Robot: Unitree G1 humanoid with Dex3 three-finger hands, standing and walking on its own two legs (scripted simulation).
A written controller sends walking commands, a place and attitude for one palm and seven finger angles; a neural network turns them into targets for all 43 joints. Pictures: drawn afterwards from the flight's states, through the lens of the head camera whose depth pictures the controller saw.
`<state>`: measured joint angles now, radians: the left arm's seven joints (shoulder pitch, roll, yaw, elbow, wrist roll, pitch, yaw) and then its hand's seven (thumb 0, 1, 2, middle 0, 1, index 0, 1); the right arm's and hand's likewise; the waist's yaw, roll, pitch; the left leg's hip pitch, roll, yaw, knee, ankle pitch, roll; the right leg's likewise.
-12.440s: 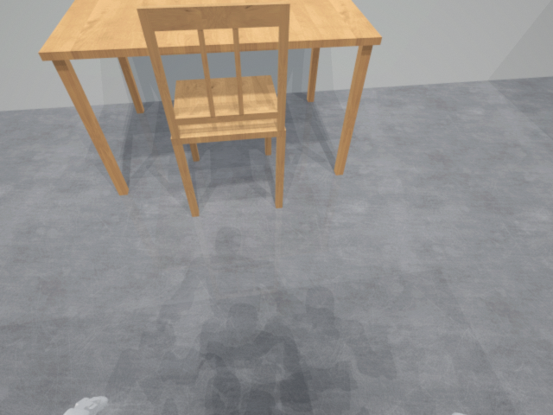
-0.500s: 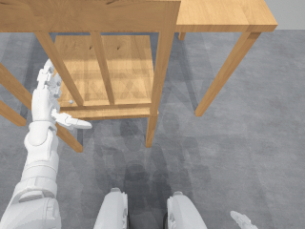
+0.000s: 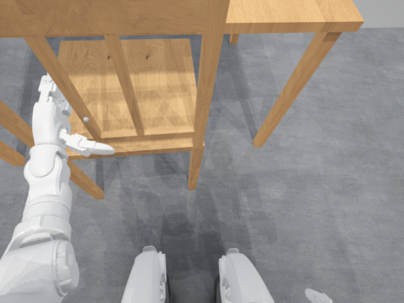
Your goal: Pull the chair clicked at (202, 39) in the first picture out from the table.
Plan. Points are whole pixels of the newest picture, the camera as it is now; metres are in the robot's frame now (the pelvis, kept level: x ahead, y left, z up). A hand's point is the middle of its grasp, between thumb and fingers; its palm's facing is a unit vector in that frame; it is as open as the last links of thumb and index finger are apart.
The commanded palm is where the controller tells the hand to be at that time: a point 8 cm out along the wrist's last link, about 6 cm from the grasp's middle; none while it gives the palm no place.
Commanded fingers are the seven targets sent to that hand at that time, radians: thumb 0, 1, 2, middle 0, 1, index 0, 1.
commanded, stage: push the fingers through the gap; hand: left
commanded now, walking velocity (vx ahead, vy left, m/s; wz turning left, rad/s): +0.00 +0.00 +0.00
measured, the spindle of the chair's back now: (73, 97) +0.49 +0.23 +0.04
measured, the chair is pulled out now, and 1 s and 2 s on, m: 0.00 0.00 0.04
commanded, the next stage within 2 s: hook a spindle and tug to test in 0.18 s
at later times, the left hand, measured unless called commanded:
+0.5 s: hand (91, 118) +0.46 +0.20 +0.03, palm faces +0.09 -1.00 -0.03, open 16.4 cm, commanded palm +0.43 +0.24 +0.03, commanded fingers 0.00 -0.50 0.30 -0.27 -0.74 -0.27 -0.74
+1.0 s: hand (88, 116) +0.46 +0.20 +0.03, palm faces +0.12 -0.99 -0.02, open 8.6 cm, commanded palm +0.43 +0.23 +0.03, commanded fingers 0.00 0.73 0.83 -0.50 -1.45 -0.50 -1.45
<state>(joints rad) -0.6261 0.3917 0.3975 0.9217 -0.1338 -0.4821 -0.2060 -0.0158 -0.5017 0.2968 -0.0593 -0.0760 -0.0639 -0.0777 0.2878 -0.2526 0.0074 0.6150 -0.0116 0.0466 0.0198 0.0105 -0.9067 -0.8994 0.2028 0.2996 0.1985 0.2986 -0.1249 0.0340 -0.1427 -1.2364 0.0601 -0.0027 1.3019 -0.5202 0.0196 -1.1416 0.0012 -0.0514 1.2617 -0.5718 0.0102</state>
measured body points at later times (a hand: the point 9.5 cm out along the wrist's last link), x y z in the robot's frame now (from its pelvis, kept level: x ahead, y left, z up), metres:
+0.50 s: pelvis +0.00 +0.00 +0.00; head +0.15 +0.02 +0.43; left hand +0.45 +0.25 +0.03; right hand +0.08 -0.26 -0.12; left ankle +0.04 +0.11 -0.62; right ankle +0.01 -0.13 -0.62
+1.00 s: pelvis +0.01 +0.00 +0.00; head +0.15 +0.02 +0.43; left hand +0.45 +0.26 +0.03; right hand +0.07 -0.27 -0.12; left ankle +0.04 +0.11 -0.62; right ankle +0.01 -0.13 -0.62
